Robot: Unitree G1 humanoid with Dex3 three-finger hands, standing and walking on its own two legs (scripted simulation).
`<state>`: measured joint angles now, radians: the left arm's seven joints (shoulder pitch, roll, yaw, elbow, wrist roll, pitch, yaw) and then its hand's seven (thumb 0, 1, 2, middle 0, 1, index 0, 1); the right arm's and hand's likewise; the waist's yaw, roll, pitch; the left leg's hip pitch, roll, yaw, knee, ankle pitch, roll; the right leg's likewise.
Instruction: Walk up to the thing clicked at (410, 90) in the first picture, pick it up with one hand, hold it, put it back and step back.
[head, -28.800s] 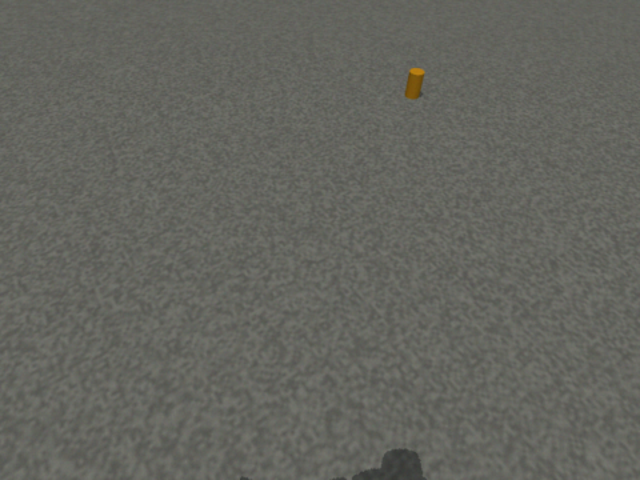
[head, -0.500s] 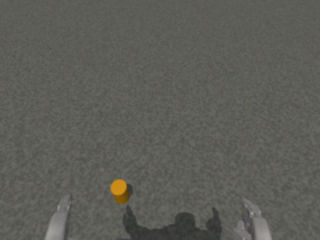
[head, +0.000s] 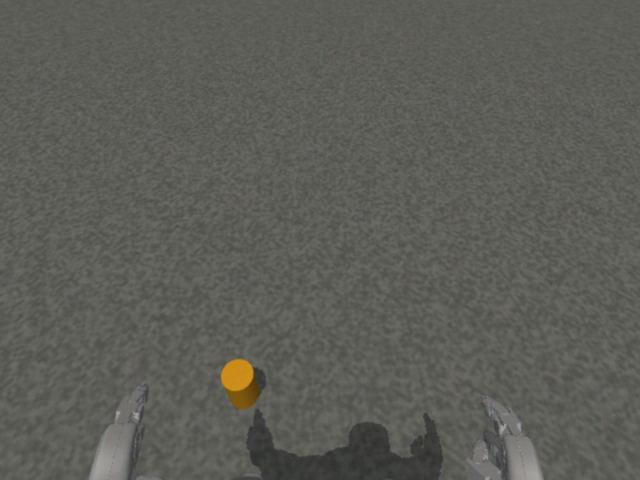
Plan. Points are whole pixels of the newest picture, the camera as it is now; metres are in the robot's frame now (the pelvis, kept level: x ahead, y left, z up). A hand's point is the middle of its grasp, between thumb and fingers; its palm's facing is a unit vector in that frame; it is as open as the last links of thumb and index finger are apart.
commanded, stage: stand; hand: left
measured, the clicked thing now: (241, 384) +0.47 +0.22 -0.65
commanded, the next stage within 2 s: none
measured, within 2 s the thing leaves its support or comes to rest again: neither
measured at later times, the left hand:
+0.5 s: hand out of the picture +0.14 +0.22 -0.10, palm faces -0.03 -0.94 -0.34, open 7.7 cm
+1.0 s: hand out of the picture +0.04 +0.25 -0.10, palm faces -0.01 -0.94 -0.34, open 7.4 cm
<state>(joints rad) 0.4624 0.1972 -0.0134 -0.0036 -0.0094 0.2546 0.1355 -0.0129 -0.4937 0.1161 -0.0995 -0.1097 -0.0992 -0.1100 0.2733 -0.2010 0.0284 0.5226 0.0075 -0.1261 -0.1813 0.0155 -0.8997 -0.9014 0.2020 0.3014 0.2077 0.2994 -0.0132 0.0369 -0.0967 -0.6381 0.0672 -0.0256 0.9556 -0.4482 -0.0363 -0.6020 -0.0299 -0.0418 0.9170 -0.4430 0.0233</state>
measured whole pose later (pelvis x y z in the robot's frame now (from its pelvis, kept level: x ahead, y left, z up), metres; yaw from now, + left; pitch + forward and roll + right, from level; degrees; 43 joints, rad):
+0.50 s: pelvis +0.00 +0.00 +0.01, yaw +0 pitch +2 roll +0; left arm 0.25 0.30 0.00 0.56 0.05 0.03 0.02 0.00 0.83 0.89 -0.21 -0.30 -0.20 -0.30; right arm 0.18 -0.29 -0.01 0.78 -0.06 -0.02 -0.02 0.01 -0.90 -0.90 0.20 0.30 0.21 0.30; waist 0.01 -0.01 0.01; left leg -0.47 0.04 0.00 0.85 -0.41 -0.03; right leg -0.46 -0.06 -0.02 0.86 -0.43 0.02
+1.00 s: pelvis +0.00 +0.01 +0.05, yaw +0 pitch -3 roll +0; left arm 0.18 0.31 0.00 1.09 0.02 -0.01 0.01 0.00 0.90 0.90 -0.20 -0.30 -0.20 -0.30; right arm 0.17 -0.30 -0.01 1.07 -0.02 0.00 0.00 0.01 -0.90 -0.90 0.20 0.30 0.21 0.30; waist 0.01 0.02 0.06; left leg -0.18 0.03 0.01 0.44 -0.21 -0.02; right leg -0.16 -0.06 -0.03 0.44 -0.22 0.04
